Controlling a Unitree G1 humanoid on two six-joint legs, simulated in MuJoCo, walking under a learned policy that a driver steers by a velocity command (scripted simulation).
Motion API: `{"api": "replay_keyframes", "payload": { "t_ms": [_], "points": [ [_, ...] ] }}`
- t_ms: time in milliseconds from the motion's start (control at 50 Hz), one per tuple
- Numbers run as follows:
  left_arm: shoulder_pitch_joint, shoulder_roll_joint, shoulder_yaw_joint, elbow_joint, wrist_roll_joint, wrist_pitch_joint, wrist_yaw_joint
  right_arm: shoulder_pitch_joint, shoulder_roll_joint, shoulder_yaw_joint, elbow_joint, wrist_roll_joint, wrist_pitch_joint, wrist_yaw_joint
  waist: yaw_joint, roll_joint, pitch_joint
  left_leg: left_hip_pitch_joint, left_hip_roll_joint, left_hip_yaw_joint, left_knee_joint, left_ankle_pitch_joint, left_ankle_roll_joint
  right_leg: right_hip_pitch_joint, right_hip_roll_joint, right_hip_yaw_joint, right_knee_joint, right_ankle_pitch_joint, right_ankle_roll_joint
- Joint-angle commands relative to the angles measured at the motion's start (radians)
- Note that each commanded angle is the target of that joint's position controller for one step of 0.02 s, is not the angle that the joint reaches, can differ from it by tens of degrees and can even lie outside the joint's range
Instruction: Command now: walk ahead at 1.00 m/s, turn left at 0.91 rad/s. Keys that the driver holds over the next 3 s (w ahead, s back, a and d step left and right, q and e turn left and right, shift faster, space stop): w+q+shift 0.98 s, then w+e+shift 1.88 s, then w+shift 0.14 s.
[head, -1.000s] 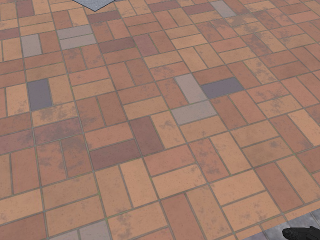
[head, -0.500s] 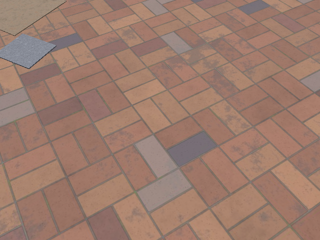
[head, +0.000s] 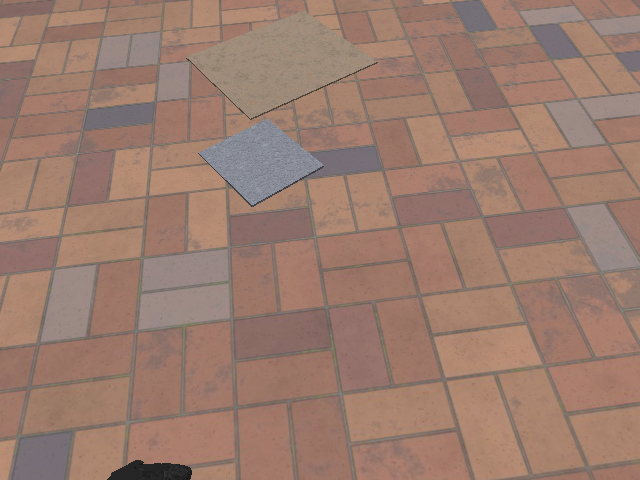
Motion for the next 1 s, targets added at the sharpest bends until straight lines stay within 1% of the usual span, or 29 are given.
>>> {"api": "replay_keyframes", "payload": {
  "t_ms": [20,80,160,200,220,240,260,280,300,320,340,400,460,480,540,600,640,660,680,700,720,740,760,780,800,820,860,940,1000],
  "points": [
    [0.000,0.134,0.025,-0.087,0.007,0.028,-0.010,-0.062,-0.144,-0.032,-0.101,0.007,-0.055,-0.005,0.076,-0.087,0.073,-0.177,0.255,-0.394,-0.339,0.110,0.157,-0.021,-0.035,-0.084,-0.253,0.069,0.036],
    [-0.140,0.098,0.008,-0.140,-0.030,0.023,-0.025,-0.035,-0.148,-0.044,-0.106,0.013,-0.058,0.005,0.002,-0.014,0.059,-0.178,0.196,-0.339,-0.328,0.242,0.082,0.095,0.005,-0.121,-0.560,0.371,0.030],
    [-0.172,0.141,0.021,-0.160,-0.045,0.014,-0.018,0.004,-0.168,-0.060,-0.108,0.015,-0.051,0.006,-0.040,0.041,-0.002,0.026,0.239,-0.392,-0.226,0.425,0.019,0.177,0.060,-0.099,-0.765,0.432,0.005],
    [-0.031,0.214,0.052,-0.119,-0.046,0.006,-0.001,-0.022,-0.204,-0.069,-0.120,0.005,-0.051,0.000,0.031,0.038,-0.104,0.104,0.241,-0.405,-0.029,0.641,-0.025,0.350,0.108,-0.089,-0.798,0.290,-0.014],
    [0.147,0.253,0.074,-0.078,-0.046,0.000,0.012,-0.068,-0.233,-0.073,-0.128,0.002,-0.055,0.004,0.145,0.019,-0.200,0.064,0.211,-0.375,0.183,0.672,-0.049,0.546,0.101,-0.097,-0.801,0.222,-0.028],
    [0.375,0.314,0.102,-0.036,-0.029,-0.005,0.034,-0.111,-0.173,-0.056,-0.151,0.001,-0.068,0.006,0.250,-0.025,-0.317,-0.087,0.172,-0.324,0.477,0.505,-0.065,0.802,-0.032,0.014,-0.767,0.012,-0.055],
    [0.456,0.386,0.120,-0.020,0.013,-0.004,0.043,-0.084,0.000,-0.011,-0.199,0.022,-0.074,0.002,0.215,-0.290,-0.403,-0.385,0.066,-0.211,0.781,-0.275,-0.079,1.018,-0.322,0.442,-0.898,-0.364,-0.104],
    [0.339,0.398,0.133,-0.029,0.000,0.005,0.032,-0.017,-0.027,0.007,-0.237,0.033,-0.064,0.001,0.114,-0.433,-0.433,-0.539,0.117,-0.147,0.923,-0.251,-0.073,0.977,-0.402,0.838,-1.068,-0.517,-0.175],
    [0.223,0.274,0.114,-0.054,-0.008,0.012,0.027,-0.102,-0.091,0.000,-0.206,0.005,-0.042,-0.003,0.117,-0.224,-0.257,-0.586,0.198,-0.111,0.938,-0.131,-0.076,0.823,-0.339,0.670,-1.071,-0.551,-0.171],
    [0.193,0.211,0.100,-0.042,-0.016,0.016,0.022,-0.155,-0.102,-0.003,-0.210,-0.012,-0.032,0.010,0.113,-0.108,-0.152,-0.570,0.236,-0.083,0.886,-0.069,-0.087,0.695,-0.288,0.465,-1.054,-0.355,-0.157],
    [0.201,0.190,0.094,-0.018,-0.012,0.016,0.019,-0.188,-0.093,-0.004,-0.212,-0.019,-0.021,0.026,0.102,-0.062,-0.102,-0.544,0.265,-0.077,0.855,-0.054,-0.098,0.614,-0.245,0.326,-1.060,-0.181,-0.138],
    [0.277,0.142,0.082,0.076,-0.040,-0.011,0.005,-0.257,-0.023,0.019,-0.271,-0.028,0.017,0.060,0.067,-0.113,-0.016,-0.566,0.328,-0.068,0.826,-0.032,-0.113,0.511,-0.198,0.084,-1.103,0.089,-0.107],
    [0.260,0.142,0.083,0.102,-0.047,-0.031,-0.008,-0.337,-0.016,0.032,-0.324,-0.024,0.028,0.072,0.039,-0.096,0.008,-0.569,0.325,-0.029,0.766,0.098,-0.119,0.460,-0.157,-0.129,-1.156,0.301,-0.088],
    [0.250,0.166,0.086,0.102,-0.042,-0.040,-0.009,-0.360,-0.013,0.038,-0.351,-0.022,0.029,0.076,0.022,-0.120,0.030,-0.562,0.341,-0.028,0.705,0.148,-0.119,0.433,-0.174,-0.166,-1.167,0.367,-0.091],
    [0.281,0.185,0.092,0.134,-0.040,-0.042,-0.005,-0.476,-0.032,0.044,-0.373,-0.022,0.028,0.092,0.043,-0.050,0.105,-0.508,0.310,0.085,0.471,0.239,-0.093,0.452,-0.120,-0.318,-1.222,0.488,-0.066],
    [0.354,0.241,0.102,0.156,-0.037,-0.032,0.009,-0.510,-0.019,0.052,-0.369,-0.018,0.022,0.098,0.042,-0.064,0.087,-0.357,0.215,0.212,0.306,0.208,-0.031,0.561,-0.116,-0.409,-1.116,1.098,-0.030],
    [0.354,0.303,0.118,0.148,-0.037,-0.003,0.026,-0.381,-0.058,0.035,-0.328,-0.017,0.017,0.081,-0.046,-0.122,-0.014,-0.197,0.150,0.222,0.277,0.115,0.002,0.634,-0.156,-0.406,-0.898,1.425,-0.027],
    [0.317,0.331,0.127,0.134,-0.033,0.016,0.030,-0.215,-0.095,0.015,-0.281,-0.015,0.014,0.069,-0.133,-0.140,-0.095,-0.022,0.124,0.200,0.281,0.058,0.027,0.602,-0.183,-0.389,-0.691,1.497,-0.042],
    [0.269,0.332,0.129,0.106,-0.030,0.030,0.027,0.008,-0.142,-0.015,-0.208,-0.013,0.007,0.050,-0.221,-0.122,-0.187,0.245,0.109,0.136,0.217,0.024,0.065,0.469,-0.189,-0.363,-0.395,1.391,-0.061],
    [0.270,0.279,0.123,0.101,-0.020,0.033,0.011,0.047,-0.184,-0.046,-0.168,-0.004,0.009,0.021,-0.192,0.005,-0.180,0.439,0.165,0.005,0.151,-0.036,0.093,0.221,-0.066,-0.357,-0.043,0.577,-0.048],
    [0.318,0.157,0.093,0.005,-0.018,0.023,-0.004,-0.067,-0.297,-0.066,-0.208,-0.016,0.030,0.010,-0.031,0.240,-0.201,0.630,0.398,-0.487,0.086,0.052,0.219,-0.186,0.096,-0.297,0.336,-0.164,0.008],
    [0.213,0.219,0.093,-0.075,-0.032,-0.006,-0.002,-0.003,-0.304,-0.076,-0.244,-0.020,0.040,0.005,-0.104,0.098,-0.343,0.706,0.476,-0.763,-0.116,-0.122,0.308,-0.326,0.094,-0.074,0.380,-0.099,0.003],
    [0.144,0.222,0.085,-0.087,-0.035,-0.026,-0.002,-0.015,-0.267,-0.073,-0.219,-0.012,0.035,-0.005,-0.083,-0.005,-0.206,0.575,0.485,-0.771,-0.227,-0.170,0.267,-0.360,0.038,-0.037,0.274,-0.031,-0.005],
    [0.143,0.219,0.080,-0.074,-0.034,-0.032,0.000,-0.044,-0.217,-0.061,-0.200,-0.010,0.022,-0.010,-0.021,-0.079,-0.066,0.390,0.451,-0.691,-0.256,-0.094,0.226,-0.310,0.002,-0.045,0.154,0.004,-0.005],
    [0.143,0.208,0.075,-0.067,-0.019,-0.020,0.003,-0.076,-0.194,-0.052,-0.193,-0.008,0.004,-0.017,0.029,-0.101,-0.018,0.246,0.397,-0.600,-0.254,0.006,0.202,-0.231,-0.022,-0.043,0.081,-0.018,0.006],
    [0.184,0.208,0.074,-0.054,-0.003,0.003,0.003,-0.109,-0.167,-0.039,-0.199,-0.007,-0.012,-0.022,0.076,-0.109,0.005,0.132,0.360,-0.524,-0.255,0.077,0.193,-0.157,-0.039,-0.040,0.021,-0.041,0.022],
    [0.166,0.185,0.070,-0.062,0.006,0.042,-0.002,-0.113,-0.135,-0.024,-0.192,0.002,-0.038,-0.014,0.103,-0.095,0.030,-0.036,0.302,-0.441,-0.281,0.104,0.182,-0.077,-0.060,-0.058,-0.125,-0.087,0.049],
    [-0.061,0.119,0.039,-0.148,-0.027,0.042,-0.024,-0.105,-0.151,-0.036,-0.181,0.002,-0.059,-0.001,0.043,-0.026,0.071,-0.207,0.198,-0.351,-0.318,0.206,0.105,0.096,-0.020,-0.109,-0.512,0.314,0.046],
    [-0.085,0.138,0.042,-0.142,-0.043,0.036,-0.027,-0.045,-0.162,-0.043,-0.150,0.016,-0.063,0.007,-0.003,0.014,0.019,-0.070,0.234,-0.356,-0.293,0.383,0.057,0.199,0.026,-0.127,-0.683,0.472,0.005]
  ]
}}
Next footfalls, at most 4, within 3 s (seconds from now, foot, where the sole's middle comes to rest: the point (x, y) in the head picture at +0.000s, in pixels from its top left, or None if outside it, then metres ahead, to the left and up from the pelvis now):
0.24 right None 0.45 -0.18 -0.76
0.70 left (258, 379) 0.73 0.17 -0.76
1.10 right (185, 250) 1.13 0.38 -0.76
1.50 left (31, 252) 1.15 0.80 -0.76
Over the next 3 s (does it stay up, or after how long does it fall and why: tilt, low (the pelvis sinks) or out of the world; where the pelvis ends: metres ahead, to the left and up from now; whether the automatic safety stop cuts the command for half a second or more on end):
stays up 2.34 0.89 0.00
